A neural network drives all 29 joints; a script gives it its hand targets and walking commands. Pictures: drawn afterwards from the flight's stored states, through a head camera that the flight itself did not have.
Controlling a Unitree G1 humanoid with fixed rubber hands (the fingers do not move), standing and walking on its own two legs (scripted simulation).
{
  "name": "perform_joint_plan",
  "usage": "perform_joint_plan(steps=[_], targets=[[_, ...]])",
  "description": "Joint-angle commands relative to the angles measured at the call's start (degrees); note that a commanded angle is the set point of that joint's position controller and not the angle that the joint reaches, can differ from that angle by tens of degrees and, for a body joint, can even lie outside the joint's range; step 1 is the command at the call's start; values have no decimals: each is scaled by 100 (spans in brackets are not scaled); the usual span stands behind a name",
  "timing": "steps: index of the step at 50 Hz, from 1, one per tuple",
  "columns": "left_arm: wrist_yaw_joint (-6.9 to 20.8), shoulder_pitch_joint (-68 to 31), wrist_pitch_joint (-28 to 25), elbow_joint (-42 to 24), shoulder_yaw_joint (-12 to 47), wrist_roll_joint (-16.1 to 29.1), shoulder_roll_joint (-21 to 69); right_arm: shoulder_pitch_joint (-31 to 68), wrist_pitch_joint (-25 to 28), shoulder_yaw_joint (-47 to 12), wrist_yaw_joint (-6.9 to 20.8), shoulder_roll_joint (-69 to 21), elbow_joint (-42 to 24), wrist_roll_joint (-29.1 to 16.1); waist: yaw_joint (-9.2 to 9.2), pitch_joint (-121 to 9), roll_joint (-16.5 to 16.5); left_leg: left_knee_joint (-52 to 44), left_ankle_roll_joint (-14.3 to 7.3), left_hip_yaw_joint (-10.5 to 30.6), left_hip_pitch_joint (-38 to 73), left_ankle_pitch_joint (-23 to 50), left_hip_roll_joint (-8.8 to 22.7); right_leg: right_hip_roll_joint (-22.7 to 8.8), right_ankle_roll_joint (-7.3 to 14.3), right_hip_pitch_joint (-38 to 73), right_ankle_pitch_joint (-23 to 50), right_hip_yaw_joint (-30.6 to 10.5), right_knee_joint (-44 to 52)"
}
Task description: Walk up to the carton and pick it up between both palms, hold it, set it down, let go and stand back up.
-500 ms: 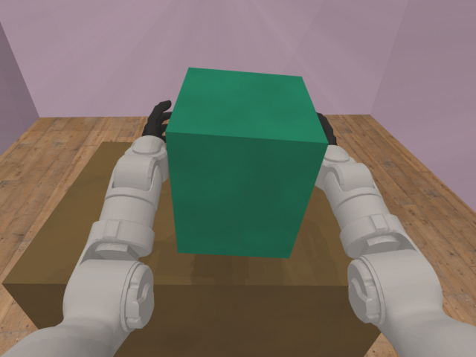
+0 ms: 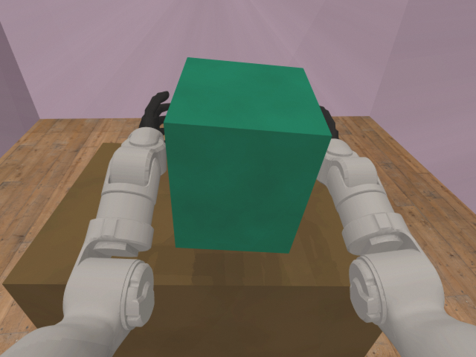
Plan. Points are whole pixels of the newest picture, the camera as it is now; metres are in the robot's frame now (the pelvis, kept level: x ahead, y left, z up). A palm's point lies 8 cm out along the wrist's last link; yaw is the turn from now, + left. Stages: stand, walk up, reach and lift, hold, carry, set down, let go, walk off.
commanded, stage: reach and lift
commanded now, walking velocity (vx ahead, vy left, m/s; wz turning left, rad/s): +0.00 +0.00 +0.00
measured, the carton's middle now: (239, 157) +0.39 +0.02 +0.21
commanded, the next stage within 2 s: hold in 0.10 s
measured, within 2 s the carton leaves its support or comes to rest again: neither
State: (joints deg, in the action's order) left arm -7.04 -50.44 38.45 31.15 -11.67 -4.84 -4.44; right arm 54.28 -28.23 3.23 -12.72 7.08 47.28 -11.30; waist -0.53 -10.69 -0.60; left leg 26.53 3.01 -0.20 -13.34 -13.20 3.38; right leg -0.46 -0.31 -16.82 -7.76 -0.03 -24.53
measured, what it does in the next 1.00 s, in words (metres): stands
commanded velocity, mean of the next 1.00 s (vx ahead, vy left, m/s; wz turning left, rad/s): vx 0.00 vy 0.00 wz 0.00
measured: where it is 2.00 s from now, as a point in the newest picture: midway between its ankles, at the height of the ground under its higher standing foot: outside the picture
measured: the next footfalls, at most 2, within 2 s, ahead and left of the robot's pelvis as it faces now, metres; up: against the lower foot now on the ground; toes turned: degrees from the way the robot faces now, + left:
none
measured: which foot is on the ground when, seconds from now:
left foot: down 0.00-1.00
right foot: down 0.00-1.00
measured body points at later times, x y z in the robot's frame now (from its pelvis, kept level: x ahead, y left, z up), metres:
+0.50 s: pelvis +0.00 +0.00 +0.00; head -0.08 +0.01 +0.44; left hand +0.38 +0.16 +0.26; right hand +0.40 -0.13 +0.25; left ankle +0.01 +0.15 -0.74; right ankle +0.06 -0.13 -0.74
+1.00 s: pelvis +0.00 +0.00 +0.00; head -0.08 +0.01 +0.44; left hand +0.38 +0.16 +0.26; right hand +0.40 -0.13 +0.25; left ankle +0.01 +0.15 -0.74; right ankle +0.06 -0.13 -0.74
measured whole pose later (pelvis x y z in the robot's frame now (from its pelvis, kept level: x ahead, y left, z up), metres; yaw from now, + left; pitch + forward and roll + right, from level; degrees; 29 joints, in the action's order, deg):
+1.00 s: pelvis +0.00 +0.00 +0.00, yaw +0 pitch -1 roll +0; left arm -6.3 -50.5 43.6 27.3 -11.7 -5.5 -4.4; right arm 54.3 -34.1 3.2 -13.6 7.5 42.8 -12.5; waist 0.2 -10.7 -0.6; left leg 26.5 3.0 0.0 -12.1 -13.1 3.3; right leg -0.5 -0.3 -15.6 -7.7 0.0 -24.5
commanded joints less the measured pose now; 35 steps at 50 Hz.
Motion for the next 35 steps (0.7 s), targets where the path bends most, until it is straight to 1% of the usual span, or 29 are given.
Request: perform_joint_plan(steps=[1, 2, 3, 4, 5, 8, 9, 10, 14, 16, 17, 19, 20, 21, 22, 23, 24, 25, 27, 28, 29, 30, 32, 33, 34, 35], targets=[[1052, -4840, -101, -1291, 1723, 533, 4457, 5935, 129, -1605, 533, -4324, -2702, -1293, 730, -2395, 298, -663, -162, 294, 207, 812, -807, 325, -210, 2729, 1466, -100, 697], [1055, -4841, -92, -1322, 1748, 550, 4449, 5970, 115, -1647, 531, -4376, -2851, -1314, 715, -2490, 268, -651, -180, 282, 174, 804, -808, 323, -232, 2797, 1495, -119, 688], [1042, -4872, -87, -1493, 1838, 603, 4518, 5976, 92, -1707, 512, -4429, -2956, -1384, 738, -2633, 301, -616, -162, 299, 206, 948, -817, 337, -231, 2847, 1652, -114, 653], [1046, -4899, -51, -1403, 1849, 603, 4522, 6004, 54, -1654, 503, -4339, -2913, -1403, 765, -2538, 376, -632, -137, 311, 193, 858, -810, 351, -212, 2760, 1549, -106, 681], [1040, -4893, -34, -1528, 1862, 618, 4508, 5969, 28, -1700, 495, -4368, -2943, -1437, 756, -2554, 366, -613, -137, 315, 244, 968, -807, 358, -219, 2770, 1649, -109, 655], [1077, -4789, 60, -1283, 1716, 530, 4410, 5945, -98, -1650, 496, -4318, -2810, -1394, 718, -2248, 275, -690, -165, 290, 108, 652, -789, 344, -225, 2658, 1335, -119, 738], [1088, -4875, 65, -1378, 1731, 527, 4390, 5886, -117, -1631, 505, -4341, -2747, -1383, 731, -2243, 310, -719, -179, 286, 85, 531, -781, 334, -229, 2608, 1174, -123, 720], [1097, -4768, 113, -1279, 1700, 469, 4380, 5863, -143, -1582, 506, -4272, -2683, -1355, 732, -2098, 329, -738, -178, 294, 67, 481, -778, 338, -213, 2557, 1096, -125, 747], [1134, -4892, 175, -1283, 1704, 478, 4379, 5906, -214, -1470, 536, -4223, -2561, -1327, 772, -1965, 375, -794, -164, 281, -37, 289, -747, 340, -182, 2434, 828, -132, 777], [1118, -4973, 184, -1300, 1687, 496, 4381, 6064, -208, -1501, 558, -4258, -2698, -1336, 706, -2054, 329, -795, -198, 281, -29, 271, -735, 351, -176, 2417, 744, -142, 766], [1104, -4982, 170, -1456, 1755, 572, 4417, 5997, -210, -1518, 562, -4303, -2803, -1347, 754, -2220, 318, -760, -183, 277, 10, 410, -743, 367, -177, 2520, 949, -128, 724], [1083, -5108, 165, -1582, 1841, 617, 4472, 6030, -207, -1547, 569, -4288, -2874, -1411, 768, -2306, 413, -728, -145, 302, 52, 505, -748, 389, -150, 2523, 1045, -133, 709], [1071, -5029, 178, -1501, 1841, 616, 4488, 6077, -215, -1556, 565, -4275, -2919, -1432, 752, -2301, 416, -740, -147, 303, 29, 442, -759, 392, -155, 2512, 1008, -122, 714], [1067, -5044, 184, -1589, 1839, 618, 4444, 6019, -228, -1597, 565, -4304, -2902, -1443, 735, -2344, 377, -710, -165, 306, 71, 530, -759, 395, -169, 2540, 1096, -111, 688], [1067, -5045, 199, -1519, 1825, 608, 4469, 6027, -236, -1560, 564, -4255, -2863, -1432, 749, -2250, 398, -730, -148, 299, 53, 501, -760, 396, -160, 2501, 1045, -116, 708], [1065, -5044, 193, -1588, 1865, 631, 4461, 6028, -225, -1589, 564, -4304, -2958, -1447, 754, -2379, 402, -712, -148, 296, 70, 571, -763, 398, -164, 2569, 1143, -119, 684], [1055, -5017, 198, -1609, 1872, 620, 4477, 6048, -230, -1626, 561, -4311, -3018, -1471, 720, -2411, 395, -696, -145, 296, 84, 621, -757, 405, -171, 2590, 1153, -116, 674], [1069, -4920, 227, -1505, 1839, 605, 4450, 6066, -243, -1654, 555, -4307, -3063, -1486, 696, -2413, 313, -682, -165, 294, 99, 631, -767, 406, -186, 2603, 1200, -114, 688], [1081, -5035, 237, -1457, 1794, 590, 4424, 5982, -287, -1544, 555, -4233, -2811, -1439, 752, -2185, 393, -727, -159, 304, 44, 437, -756, 384, -167, 2455, 973, -128, 727], [1086, -4999, 243, -1486, 1814, 581, 4433, 6007, -277, -1568, 554, -4256, -2880, -1444, 731, -2237, 380, -735, -147, 284, 54, 480, -763, 386, -182, 2487, 999, -101, 720], [1087, -4979, 247, -1473, 1809, 587, 4392, 5932, -301, -1564, 554, -4246, -2840, -1427, 765, -2214, 355, -736, -159, 299, 47, 440, -759, 394, -171, 2509, 1036, -125, 715], [1095, -4941, 255, -1351, 1772, 565, 4410, 5987, -304, -1504, 557, -4227, -2760, -1394, 750, -2094, 377, -778, -151, 298, -33, 330, -763, 379, -175, 2458, 881, -114, 741], [1109, -4937, 253, -1440, 1807, 585, 4438, 5946, -299, -1528, 548, -4216, -2820, -1428, 779, -2175, 369, -739, -152, 297, 61, 481, -765, 390, -170, 2485, 1054, -118, 722], [1113, -4962, 258, -1405, 1781, 587, 4413, 6022, -298, -1524, 547, -4220, -2858, -1434, 757, -2154, 342, -743, -164, 289, 20, 424, -772, 377, -178, 2493, 1001, -125, 738], [1100, -5088, 232, -1556, 1832, 615, 4433, 6077, -288, -1555, 558, -4289, -2924, -1455, 738, -2240, 376, -740, -163, 300, 20, 462, -766, 384, -174, 2494, 1020, -125, 703], [1096, -5031, 252, -1523, 1855, 607, 4425, 5986, -309, -1516, 552, -4229, -2885, -1435, 781, -2236, 408, -731, -144, 305, 51, 517, -748, 401, -149, 2525, 1118, -126, 692]])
